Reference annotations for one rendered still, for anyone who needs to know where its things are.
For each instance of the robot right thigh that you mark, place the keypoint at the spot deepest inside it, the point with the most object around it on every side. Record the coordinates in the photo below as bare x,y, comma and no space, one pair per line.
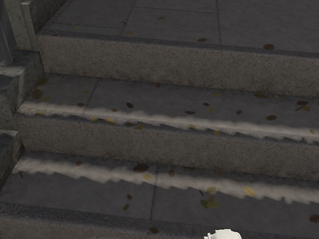
222,234

